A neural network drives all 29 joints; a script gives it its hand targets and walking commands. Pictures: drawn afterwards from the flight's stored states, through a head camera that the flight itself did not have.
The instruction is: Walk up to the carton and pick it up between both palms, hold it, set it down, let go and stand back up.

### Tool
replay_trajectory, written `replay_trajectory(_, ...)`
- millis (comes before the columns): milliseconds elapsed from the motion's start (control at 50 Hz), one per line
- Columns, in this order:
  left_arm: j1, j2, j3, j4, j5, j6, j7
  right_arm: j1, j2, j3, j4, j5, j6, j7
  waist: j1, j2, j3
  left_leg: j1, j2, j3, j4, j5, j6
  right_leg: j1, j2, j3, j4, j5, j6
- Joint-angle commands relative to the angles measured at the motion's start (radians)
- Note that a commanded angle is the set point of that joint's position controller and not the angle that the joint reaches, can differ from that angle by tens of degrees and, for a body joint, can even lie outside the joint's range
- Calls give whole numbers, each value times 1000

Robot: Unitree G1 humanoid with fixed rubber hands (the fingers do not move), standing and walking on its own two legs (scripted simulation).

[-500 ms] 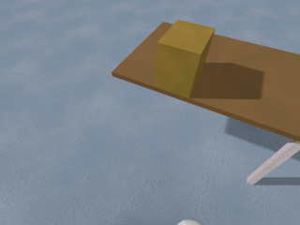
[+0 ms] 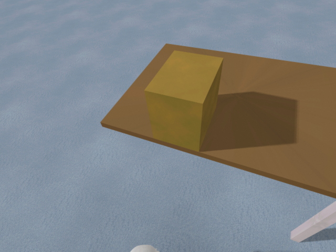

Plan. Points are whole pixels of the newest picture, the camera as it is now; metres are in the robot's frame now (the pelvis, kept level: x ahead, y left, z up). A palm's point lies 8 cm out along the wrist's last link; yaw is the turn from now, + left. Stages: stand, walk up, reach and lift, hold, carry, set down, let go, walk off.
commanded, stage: walk up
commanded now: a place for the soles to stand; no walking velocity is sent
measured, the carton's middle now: (186, 100) +0.65 -0.02 -0.05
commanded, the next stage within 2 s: none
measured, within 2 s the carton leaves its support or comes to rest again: neither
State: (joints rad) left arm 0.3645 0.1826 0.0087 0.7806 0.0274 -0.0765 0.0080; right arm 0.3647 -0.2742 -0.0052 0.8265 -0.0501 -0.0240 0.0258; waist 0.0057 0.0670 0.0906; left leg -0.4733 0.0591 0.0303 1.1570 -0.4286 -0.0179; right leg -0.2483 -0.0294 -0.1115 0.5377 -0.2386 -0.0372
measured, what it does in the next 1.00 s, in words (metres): walks ahead: left foot, then right foot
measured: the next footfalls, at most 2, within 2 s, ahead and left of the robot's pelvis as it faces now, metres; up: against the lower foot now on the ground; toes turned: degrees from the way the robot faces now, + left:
left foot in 0.28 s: +0.30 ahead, +0.19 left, +0.00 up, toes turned +3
right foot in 0.66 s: +0.38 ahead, -0.06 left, +0.00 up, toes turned -6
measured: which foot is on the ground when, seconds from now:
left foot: up 0.00-0.26, down 0.28-1.00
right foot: down 0.00-0.28, up 0.30-0.64, down 0.66-1.00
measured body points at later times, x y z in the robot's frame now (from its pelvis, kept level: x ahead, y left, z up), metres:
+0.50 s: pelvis +0.19 +0.07 +0.00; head +0.20 +0.09 +0.45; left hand +0.23 +0.32 -0.14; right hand +0.23 -0.17 -0.13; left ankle +0.21 +0.17 -0.73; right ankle +0.22 -0.06 -0.67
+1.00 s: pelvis +0.27 +0.08 -0.01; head +0.29 +0.07 +0.44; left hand +0.38 +0.31 -0.14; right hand +0.33 -0.16 -0.15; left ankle +0.26 +0.19 -0.73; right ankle +0.34 -0.05 -0.73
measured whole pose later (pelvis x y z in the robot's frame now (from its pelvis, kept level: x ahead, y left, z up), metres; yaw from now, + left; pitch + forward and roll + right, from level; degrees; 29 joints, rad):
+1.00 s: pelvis +0.27 +0.08 -0.01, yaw -2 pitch -2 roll +0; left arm 0.19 0.20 -0.03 0.86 0.01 0.01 0.00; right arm 0.26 -0.21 0.03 0.90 0.00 -0.01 0.00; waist 0.00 0.01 0.06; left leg -0.20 0.03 0.08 0.60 -0.36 0.00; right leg -0.34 -0.05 -0.05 0.57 -0.20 0.01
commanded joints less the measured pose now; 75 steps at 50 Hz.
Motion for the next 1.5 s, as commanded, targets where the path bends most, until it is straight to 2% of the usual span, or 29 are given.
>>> replay_trajectory(0, 122, 157, 42, -1, -1, -32, 6, 60, -14, -9, -47, -11, -6, 14, 5, -179, -15, -130, 55, -40, -113, 113, -23, 79, -262, 278, -292, 134, -187)
replay_trajectory(100, 149, 176, 40, 30, 8, -29, -9, -97, 9, 1, -74, -11, -12, 35, 30, -216, 26, -57, 39, 26, -391, 293, -9, 23, -215, 163, -290, -2, -149)
replay_trajectory(160, 161, 209, 46, 41, 20, -17, -14, -149, 3, -8, -85, -10, -22, 34, 33, -220, 57, 54, 16, 45, -478, 296, 17, -23, -245, 158, -281, -46, -152)
replay_trajectory(200, 141, 222, 42, 45, 30, -4, -17, -100, -11, -20, -76, -12, -32, 24, -5, -198, 60, 172, 5, 51, -544, 253, 28, -51, -257, 153, -220, -48, -143)
replay_trajectory(240, 165, 178, 16, 51, 37, 13, -22, 69, -62, -51, -33, -16, -44, 6, -77, -74, -16, 406, -29, 42, -610, 203, 46, -115, -170, 78, 58, -11, -98)
replay_trajectory(260, 210, 108, -13, 38, 36, 15, -25, 173, -125, -74, -21, -29, -45, -6, -110, 93, -128, 529, 158, -189, -676, 112, 76, -189, -82, -1, 362, -100, -45)
replay_trajectory(280, 260, 102, -13, -5, 1, 23, -23, 182, -226, -95, -49, 1, -39, -25, -100, 206, -159, 581, 340, -584, -853, -42, 156, -373, 38, 24, 609, -346, 7)
replay_trajectory(300, 179, 154, 3, -28, 5, 35, -18, 181, -213, -95, -39, 44, -29, -43, -119, 79, -112, 512, 376, -640, -928, -74, 191, -407, -5, 145, 696, -339, 12)
replay_trajectory(340, 133, 144, 4, -45, 0, 28, -18, 71, -154, -72, -53, 49, -25, -45, -75, 71, -14, 397, 326, -436, -904, 21, 226, -438, -42, 169, 730, -253, 13)
replay_trajectory(380, 161, 150, 14, -23, 13, 29, -18, 6, -90, -50, -61, 37, -39, -35, -28, 81, -5, 294, 271, -307, -931, 21, 217, -353, -70, 158, 614, -212, 24)
replay_trajectory(440, 166, 120, 16, -10, 27, 38, -30, 16, -71, -45, -37, 25, -60, -31, -11, 57, 1, 241, 257, -226, -942, 72, 238, -314, -65, 142, 540, -134, 46)
replay_trajectory(500, 84, 94, 10, -26, 24, 39, -37, 16, -65, -38, -13, 23, -61, -32, -12, 74, 49, 195, 223, -125, -936, 103, 226, -288, -65, 112, 354, -38, 48)
replay_trajectory(560, 23, 60, 3, -23, 21, 37, -28, 23, -72, -29, -2, 15, -45, -28, -15, 95, 23, 148, 187, -2, -799, 455, 201, -123, -5, 37, 219, 69, 29)
replay_trajectory(600, 23, 58, 8, -18, 17, 31, -15, 18, -89, -22, -1, 16, -28, -24, 4, 56, -10, 136, 176, 28, -673, 603, 174, 0, 34, 4, 131, 171, 9)
replay_trajectory(640, 72, 96, 13, -8, 16, 18, -3, 20, -89, 0, -3, 26, -15, -19, 37, -12, -43, 78, 133, 28, -557, 488, 110, 157, 16, 57, -9, 340, -24)
replay_trajectory(660, 110, 151, 28, -10, 27, 15, 4, 67, -51, 20, -3, 33, -12, -18, 44, -108, -107, 40, 82, 58, -434, 292, 68, 242, -133, 216, -12, 502, -54)
replay_trajectory(680, 114, 218, 44, -27, 3, 26, 6, 173, -11, 41, 1, 35, 7, -27, 18, -226, -192, 128, -1, 55, -246, -79, 13, 167, -364, 489, -93, 526, -177)
replay_trajectory(700, 70, 221, 47, -22, -40, 38, 14, 124, -32, 31, 8, 32, 37, -41, 30, -212, -173, 122, -6, -9, -221, -286, 3, 103, -381, 552, -159, 357, -245)
replay_trajectory(720, 23, 219, 41, -23, -28, 51, 23, 75, -31, 24, -2, 40, 50, -47, 27, -198, -101, 83, 20, -22, -242, -300, 14, 30, -371, 541, -190, 207, -259)
replay_trajectory(740, -16, 206, 38, -30, -27, 60, 25, 49, -31, 21, -6, 36, 53, -49, 24, -207, -53, 78, 25, -25, -272, -289, 14, -16, -339, 506, -218, 99, -232)
replay_trajectory(780, -87, 182, 22, -29, -11, 64, 26, 58, -35, 14, 18, 38, 41, -48, -6, -224, -54, 146, 26, -36, -392, -151, 11, -50, -261, 396, -186, 195, -166)
replay_trajectory(820, -178, 175, 8, -33, -5, 66, 17, 137, -17, 12, 55, 49, 19, -44, -66, -223, -127, 304, 11, -5, -592, 159, 25, -74, -197, 259, -88, 355, -105)
replay_trajectory(860, -167, 142, -6, -16, -15, 61, 3, 96, -56, 0, 48, 43, 2, -42, -35, -158, -181, 339, 53, -63, -656, 324, 44, -37, -149, 190, 0, 425, -56)
replay_trajectory(900, -141, 117, -14, 5, -28, 64, -2, 0, -76, 5, 33, 48, 2, -38, 0, -105, -175, 236, 116, -101, -698, 255, 70, 30, -81, 137, -17, 175, -28)
replay_trajectory(940, -157, 129, -14, 30, -23, 70, -1, -43, -69, 9, 45, 58, 6, -32, 9, -62, -99, 159, 92, -89, -751, 148, 71, 50, -86, 164, -27, 132, -26)
replay_trajectory(1060, -143, 142, -24, 102, -19, 59, -2, -84, -80, 6, 57, 58, 5, -32, 5, 3, -45, 199, 101, -64, -789, 248, 76, 0, -80, 146, -33, 177, -12)
replay_trajectory(1180, -134, 163, -27, 149, -19, 56, 1, -91, -76, 9, 73, 59, 10, -33, 0, -31, -56, 249, 88, -42, -786, 284, 71, -7, -84, 152, -49, 216, -12)
replay_trajectory(1300, -125, 174, -29, 171, -19, 62, 3, -110, -92, 12, 96, 56, 22, -35, 0, -52, -3, 220, 93, -41, -826, 122, 79, -35, -73, 169, -73, 105, -7)
replay_trajectory(1480, -97, 196, -24, 183, -21, 55, 7, -85, -85, 20, 126, 52, 22, -35, -2, -88, -42, 253, 74, -7, -802, 91, 77, -41, -80, 222, -93, 88, -16)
